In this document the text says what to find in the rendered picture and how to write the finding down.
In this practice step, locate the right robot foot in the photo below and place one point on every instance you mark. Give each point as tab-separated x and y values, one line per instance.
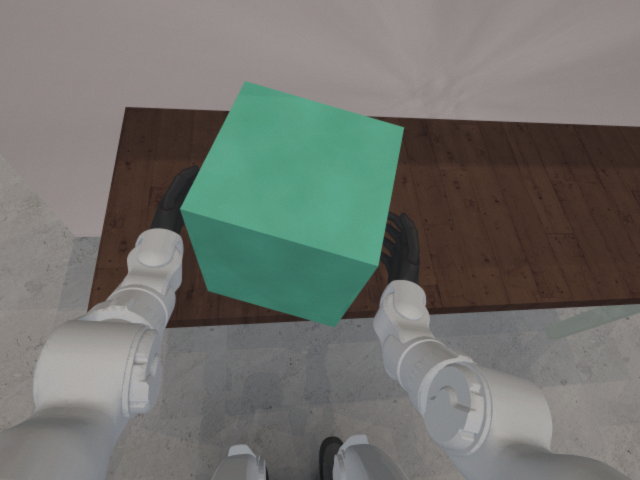
329	448

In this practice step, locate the carton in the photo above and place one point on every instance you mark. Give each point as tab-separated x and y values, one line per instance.
290	206

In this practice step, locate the robot right forearm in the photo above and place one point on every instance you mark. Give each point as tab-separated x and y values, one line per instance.
411	354

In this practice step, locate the left robot hand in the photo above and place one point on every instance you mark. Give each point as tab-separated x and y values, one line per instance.
168	215

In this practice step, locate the right robot shin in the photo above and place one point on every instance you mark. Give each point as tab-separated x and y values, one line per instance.
353	440

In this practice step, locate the robot left upper arm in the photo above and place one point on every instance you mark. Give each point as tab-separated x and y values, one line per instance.
94	377

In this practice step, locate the right robot hand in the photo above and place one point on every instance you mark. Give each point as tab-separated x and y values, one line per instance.
404	261

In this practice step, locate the robot right upper arm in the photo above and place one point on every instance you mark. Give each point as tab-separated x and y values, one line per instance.
497	426

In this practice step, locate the robot left forearm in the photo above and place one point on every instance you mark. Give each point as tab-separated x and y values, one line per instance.
147	293

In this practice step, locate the table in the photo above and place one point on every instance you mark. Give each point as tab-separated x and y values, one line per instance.
510	216

